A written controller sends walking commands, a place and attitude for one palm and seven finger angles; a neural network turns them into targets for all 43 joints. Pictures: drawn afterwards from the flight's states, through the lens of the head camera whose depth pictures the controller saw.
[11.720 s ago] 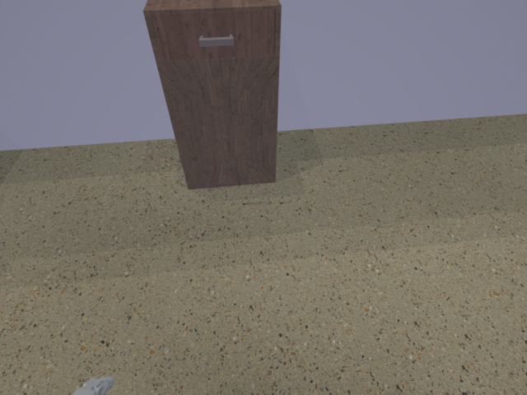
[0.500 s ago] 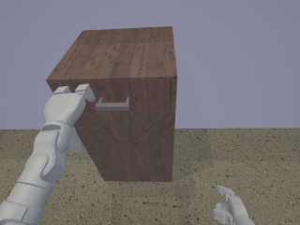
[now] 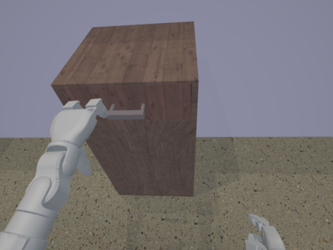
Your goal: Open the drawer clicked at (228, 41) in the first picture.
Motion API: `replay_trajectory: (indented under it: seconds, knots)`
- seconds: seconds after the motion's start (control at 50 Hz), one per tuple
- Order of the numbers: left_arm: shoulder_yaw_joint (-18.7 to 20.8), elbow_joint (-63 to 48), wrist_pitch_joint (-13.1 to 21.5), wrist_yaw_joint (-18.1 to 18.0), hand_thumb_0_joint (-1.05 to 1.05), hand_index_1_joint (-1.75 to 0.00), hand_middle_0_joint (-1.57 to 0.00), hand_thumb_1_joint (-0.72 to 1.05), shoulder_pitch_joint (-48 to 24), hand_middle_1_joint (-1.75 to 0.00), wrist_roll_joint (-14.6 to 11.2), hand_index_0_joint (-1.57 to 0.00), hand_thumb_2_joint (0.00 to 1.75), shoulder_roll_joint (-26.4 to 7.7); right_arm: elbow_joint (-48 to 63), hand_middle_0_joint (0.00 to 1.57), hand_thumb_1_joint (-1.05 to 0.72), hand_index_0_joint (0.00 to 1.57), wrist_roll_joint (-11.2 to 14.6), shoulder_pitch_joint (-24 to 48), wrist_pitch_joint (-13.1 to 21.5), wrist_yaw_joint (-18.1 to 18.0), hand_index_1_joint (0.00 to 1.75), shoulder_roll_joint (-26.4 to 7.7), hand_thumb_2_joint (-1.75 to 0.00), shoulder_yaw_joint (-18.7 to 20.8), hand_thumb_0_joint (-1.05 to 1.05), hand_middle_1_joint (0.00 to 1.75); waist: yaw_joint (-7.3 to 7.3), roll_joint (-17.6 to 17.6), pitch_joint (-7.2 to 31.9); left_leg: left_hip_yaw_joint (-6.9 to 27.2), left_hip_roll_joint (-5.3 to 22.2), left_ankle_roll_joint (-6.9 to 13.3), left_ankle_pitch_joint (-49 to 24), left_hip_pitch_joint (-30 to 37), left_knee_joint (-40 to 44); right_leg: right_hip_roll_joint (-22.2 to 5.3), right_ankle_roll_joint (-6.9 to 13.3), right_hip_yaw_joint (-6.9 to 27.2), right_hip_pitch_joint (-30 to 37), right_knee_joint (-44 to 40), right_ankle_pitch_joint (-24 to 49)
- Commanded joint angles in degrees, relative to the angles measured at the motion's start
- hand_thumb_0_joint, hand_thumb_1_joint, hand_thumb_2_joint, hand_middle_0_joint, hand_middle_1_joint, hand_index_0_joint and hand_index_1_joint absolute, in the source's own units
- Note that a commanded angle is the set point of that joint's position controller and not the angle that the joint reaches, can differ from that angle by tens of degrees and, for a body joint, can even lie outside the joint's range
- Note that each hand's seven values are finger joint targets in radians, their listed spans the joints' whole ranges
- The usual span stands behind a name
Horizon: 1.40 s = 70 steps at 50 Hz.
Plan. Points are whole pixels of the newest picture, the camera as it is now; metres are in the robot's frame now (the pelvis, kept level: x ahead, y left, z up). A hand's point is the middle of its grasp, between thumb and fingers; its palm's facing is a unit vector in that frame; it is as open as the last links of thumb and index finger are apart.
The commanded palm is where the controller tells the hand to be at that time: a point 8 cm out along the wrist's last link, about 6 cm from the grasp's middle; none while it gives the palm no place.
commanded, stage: move the hooked fingers above the handle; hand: left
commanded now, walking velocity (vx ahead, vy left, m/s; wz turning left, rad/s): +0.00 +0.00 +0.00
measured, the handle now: (126, 110) +0.52 +0.22 +0.01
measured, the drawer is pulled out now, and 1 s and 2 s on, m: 0.00 0.00 0.00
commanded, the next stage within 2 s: none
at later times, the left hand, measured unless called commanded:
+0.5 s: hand (102, 132) +0.36 +0.22 +0.09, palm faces -0.03 -0.04 -1.00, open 13.8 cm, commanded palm +0.35 +0.24 +0.16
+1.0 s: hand (114, 118) +0.42 +0.22 +0.08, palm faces +0.01 -0.05 -1.00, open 13.8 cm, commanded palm +0.40 +0.24 +0.14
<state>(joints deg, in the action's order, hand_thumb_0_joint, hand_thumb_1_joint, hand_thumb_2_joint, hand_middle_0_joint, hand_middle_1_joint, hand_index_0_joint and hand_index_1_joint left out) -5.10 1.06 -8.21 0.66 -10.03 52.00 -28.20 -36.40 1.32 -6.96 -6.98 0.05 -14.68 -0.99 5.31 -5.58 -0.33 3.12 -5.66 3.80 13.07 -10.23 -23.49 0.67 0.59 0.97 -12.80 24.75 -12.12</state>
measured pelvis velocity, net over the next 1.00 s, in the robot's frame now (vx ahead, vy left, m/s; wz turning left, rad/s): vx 0.02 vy -0.01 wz -0.02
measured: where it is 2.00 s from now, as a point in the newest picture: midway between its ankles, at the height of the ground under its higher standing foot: outside the picture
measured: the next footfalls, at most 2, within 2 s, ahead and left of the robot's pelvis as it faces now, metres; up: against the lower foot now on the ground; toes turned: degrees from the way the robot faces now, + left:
none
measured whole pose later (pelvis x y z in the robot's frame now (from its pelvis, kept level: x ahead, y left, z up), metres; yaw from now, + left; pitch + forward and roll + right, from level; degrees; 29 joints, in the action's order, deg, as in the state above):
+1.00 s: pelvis +0.02 -0.01 -0.01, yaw -1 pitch +8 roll +0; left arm -3.2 30.4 4.1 -5.3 -28.3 55.6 -28.5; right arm -36.9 1.8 -12.6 -7.6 -3.1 -14.6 1.3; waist 1.0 -3.0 3.7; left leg 2.0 -4.3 3.2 18.5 -21.5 -32.4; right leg 2.4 1.5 1.5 -24.0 32.6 -16.4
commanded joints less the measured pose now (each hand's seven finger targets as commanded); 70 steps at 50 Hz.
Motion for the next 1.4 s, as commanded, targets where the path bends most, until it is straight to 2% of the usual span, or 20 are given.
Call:
replay_trajectory:
  seconds: [0.0, 0.06, 0.08, 0.22, 0.36, 0.52, 0.56, 0.7, 0.78, 0.82, 0.9, 0.92, 0.96, 1.02, 1.04, 1.16, 1.26, 1.28, 1.36, 1.38]
  knots:
    - [7.5, -9.4, 2.7, -1.8, 0.0, -1.2, -0.3, -0.5, -21.9, -1.2, 1.7, -0.3, 0.3, -13.3, 8.2, 0.2, -0.9, 0.2, 0.0, 6.6, 2.4, -1.1, 0.3, -6.1, -0.9, 1.7, 0.0, 0.3, -1.37, 4.6, 13.5, 0.2, 3.9, -3.0, -13.7, 1.1, 3.2, 0.6, 2.7, -1.3, 6.5, -1.9, 5.7]
    - [12.4, -7.9, 4.7, -3.3, 0.0, -1.2, -0.3, -0.5, -22.7, -1.2, 1.7, -0.3, 0.3, -17.5, 8.4, 0.2, -0.9, 0.2, 0.0, 6.8, 2.7, -1.7, 0.3, -5.9, -0.9, 1.7, 0.0, 0.3, 0.0, 3.1, 15.4, -0.2, 3.2, -2.6, -13.0, 0.3, 2.9, 0.8, 2.7, -0.4, 8.3, -1.7, 6.0]
    - [10.8, -6.5, 5.1, -3.7, 0.0, -1.2, -0.3, -0.5, -23.7, -1.2, 1.5, -0.3, 0.3, -15.6, 8.1, 0.2, -0.9, 0.2, -0.1, 6.5, 2.7, -1.9, 0.3, -5.3, -0.9, 1.5, 0.0, 0.3, -0.3, 3.8, 15.5, -0.5, 2.8, -2.4, -13.9, 0.0, 2.4, 0.4, 2.7, -0.6, 8.7, -1.6, 7.1]
    - [8.9, 2.0, 4.1, -4.2, 0.0, -1.2, -0.3, -0.5, -25.3, -1.2, 1.1, -0.3, 0.3, -14.1, 7.9, 0.2, -0.9, 0.2, 0.5, 5.3, 2.1, -2.4, 0.3, -6.0, -0.9, 2.0, 0.0, 0.3, -1.46, 4.5, 14.7, -2.2, 2.2, -2.0, -12.8, -2.9, 1.3, 0.0, 2.2, 0.1, 8.2, -1.5, 9.4]
    - [10.8, 4.3, 6.4, -1.3, 0.0, -1.2, -0.3, -0.5, -24.9, -1.2, 0.2, -0.3, 0.3, -17.4, 8.2, 0.2, -0.9, 0.2, 0.2, 3.6, 1.8, -3.2, 0.3, -7.1, -0.9, 2.8, 0.0, 0.3, -2.26, 8.1, 17.3, -2.7, 1.8, -0.9, -13.0, -5.5, -1.2, -0.7, 1.2, 1.7, 10.4, 0.1, 14.9]
    - [14.3, 8.4, 12.5, -5.3, 0.0, -1.2, -0.3, -0.5, -32.2, -1.2, 0.6, -0.3, 0.3, -20.6, 6.7, 0.2, -0.9, 0.2, 0.4, 0.6, 2.5, -4.2, 0.3, -6.6, -0.9, 3.8, 0.0, 0.3, -2.34, 4.4, 18.0, -2.6, 1.3, -0.8, -11.7, -8.0, -3.3, -0.7, 1.4, 1.9, 7.0, 1.8, 13.3]
    - [16.1, 8.8, 12.6, -6.7, 0.0, -1.2, -0.3, -0.5, -32.0, -1.2, 1.0, -0.3, 0.3, -22.3, 6.7, 0.2, -0.9, 0.2, 0.3, 0.3, 2.4, -4.2, 0.3, -6.8, -0.9, 4.2, 0.0, 0.3, -1.78, 3.7, 20.9, -2.9, 1.2, -0.9, -13.0, -8.2, -4.0, -0.6, 1.4, 2.4, 8.0, 2.7, 14.7]
    - [8.3, 17.0, 9.5, -6.2, 0.0, -1.2, -0.3, -0.5, -35.7, -1.2, 1.6, -0.3, 0.3, -16.0, 6.5, 0.2, -0.9, 0.2, 1.1, -1.7, 1.9, -3.9, 0.3, -7.5, -0.9, 4.5, 0.0, 0.3, -4.31, 5.5, 20.0, -3.1, 1.9, -0.8, -12.0, -8.6, -4.9, -0.2, 1.4, 0.9, 3.2, 3.5, 13.0]
    - [7.0, 14.2, 10.5, -5.2, 0.0, -1.2, -0.3, -0.5, -39.5, -1.2, 2.2, -0.3, 0.3, -15.6, 7.0, 0.2, -0.9, 0.2, 0.8, -2.8, 1.6, -3.7, 0.3, -7.6, -0.9, 5.0, 0.0, 0.3, -4.48, 5.0, 24.3, -2.2, 2.3, -0.7, -15.6, -5.6, -6.1, 0.1, 1.8, 0.7, 2.8, 4.6, 14.8]
    - [7.4, 14.4, 11.4, -5.5, 0.0, -1.2, -0.3, -0.5, -38.4, -1.2, 2.0, -0.3, 0.3, -15.2, 7.1, 0.2, -0.9, 0.2, 0.6, -3.4, 1.5, -3.6, 0.3, -7.3, -0.9, 5.0, 0.0, 0.3, -4.16, 5.4, 24.5, -1.9, 2.3, -0.7, -16.8, -5.4, -6.5, 0.3, 1.9, 0.5, 2.7, 5.2, 15.5]
    - [11.9, 19.8, 11.8, -7.8, 0.0, -1.2, -0.3, -0.5, -40.8, -1.2, 2.9, -0.3, 0.3, -19.1, 5.9, 0.2, -0.9, 0.2, 0.8, -4.4, 1.1, -3.7, 0.3, -7.3, -0.9, 4.7, 0.0, 0.3, -3.63, 6.3, 20.6, -1.7, 2.7, -1.2, -15.6, -8.7, -5.9, 0.6, 2.2, -0.1, 0.8, 5.6, 13.4]
    - [11.3, 19.5, 11.8, -8.6, 0.0, -1.2, -0.3, -0.5, -41.3, -1.2, 3.2, -0.3, 0.3, -18.2, 6.0, 0.2, -0.9, 0.2, 0.7, -4.5, 1.2, -3.5, 0.3, -7.0, -0.9, 4.7, 0.0, 0.3, -3.2, 5.4, 21.5, -1.6, 2.7, -1.4, -16.8, -8.2, -5.8, 0.7, 2.4, -0.3, 0.7, 6.0, 13.7]
    - [14.2, 18.8, 11.3, -10.5, 0.0, -1.2, -0.3, -0.5, -41.1, -1.2, 4.2, -0.3, 0.3, -21.1, 6.2, 0.2, -0.9, 0.2, 0.4, -4.5, 1.1, -3.2, 0.3, -7.1, -0.9, 4.9, 0.0, 0.3, -1.93, 2.6, 24.3, -1.3, 2.9, -2.1, -20.7, -7.1, -6.2, 1.0, 2.9, -0.4, 1.5, 6.9, 14.5]
    - [11.9, 19.1, 9.5, -12.1, 0.0, -1.2, -0.3, -0.5, -40.1, -1.2, 5.1, -0.3, 0.3, -17.8, 5.9, 0.2, -0.9, 0.2, 0.2, -5.1, 1.2, -2.4, 0.3, -6.7, -0.9, 5.2, 0.0, 0.3, -2.34, 0.5, 26.1, -1.1, 3.7, -3.1, -26.2, -4.4, -7.0, 1.1, 2.9, -0.8, -0.1, 7.6, 16.0]
    - [8.8, 20.0, 8.5, -11.9, 0.0, -1.2, -0.3, -0.5, -40.7, -1.2, 4.8, -0.3, 0.3, -14.6, 5.8, 0.2, -0.9, 0.2, 0.4, -5.3, 1.2, -2.1, 0.3, -6.8, -0.9, 5.2, 0.0, 0.3, -3.34, 0.6, 24.7, -1.2, 4.0, -3.3, -26.9, -3.9, -7.2, 1.1, 2.8, -1.1, -1.5, 7.3, 16.1]
    - [-0.8, 23.0, 5.7, -8.2, 0.0, -1.2, -0.3, -0.5, -47.3, -1.2, 4.4, -0.3, 0.3, -6.6, 5.4, 0.2, -0.9, 0.2, 0.9, -7.0, 0.4, -1.8, 0.3, -8.0, -0.9, 5.7, 0.0, 0.3, -7.29, 5.1, 23.2, 1.0, 5.0, -3.6, -24.8, -0.7, -7.3, 1.4, 2.4, -2.1, -7.2, 6.2, 10.0]
    - [1.8, 23.2, 9.6, -8.8, 0.0, -1.2, -0.3, -0.5, -56.4, -1.2, 5.2, -0.3, 0.3, -10.6, 4.2, 0.2, -0.9, 0.2, 0.2, -8.7, 0.4, -2.6, 0.3, -8.0, -0.9, 5.8, 0.0, 0.3, -7.06, 2.4, 25.3, 2.1, 4.6, -4.1, -22.4, 1.0, -7.9, 1.5, 2.9, -2.0, -9.2, 6.7, 7.5]
    - [0.7, 24.1, 10.4, -9.4, 0.0, -1.2, -0.3, -0.5, -58.9, -1.2, 5.3, -0.3, 0.3, -9.2, 3.8, 0.2, -0.9, 0.2, 0.2, -9.1, 0.7, -2.6, 0.3, -7.4, -0.9, 5.6, 0.0, 0.3, -7.33, 1.9, 25.3, 2.2, 4.6, -4.2, -22.9, 1.0, -8.1, 1.5, 3.0, -2.0, -9.9, 7.0, 7.9]
    - [8.3, 31.4, 10.6, -13.5, 0.0, -1.2, -0.3, -0.5, -56.9, -1.2, 6.7, -0.3, 0.3, -16.2, 3.0, 0.2, -0.9, 0.2, -0.3, -10.1, 0.4, -2.6, 0.3, -7.6, -0.9, 5.1, 0.0, 0.3, -5.22, 2.0, 25.2, 1.1, 4.0, -4.6, -23.2, -4.3, -8.2, 1.9, 3.5, -2.2, -7.9, 8.3, 9.3]
    - [7.0, 34.3, 9.7, -14.3, 0.0, -1.2, -0.3, -0.5, -57.0, -1.2, 6.8, -0.3, 0.3, -14.3, 3.0, 0.2, -0.9, 0.2, -0.2, -9.9, 0.4, -2.4, 0.3, -7.0, -0.9, 4.8, 0.0, 0.3, -5.43, 2.6, 23.5, 0.7, 3.9, -4.4, -21.4, -6.3, -8.0, 1.9, 3.5, -2.3, -8.1, 8.4, 9.1]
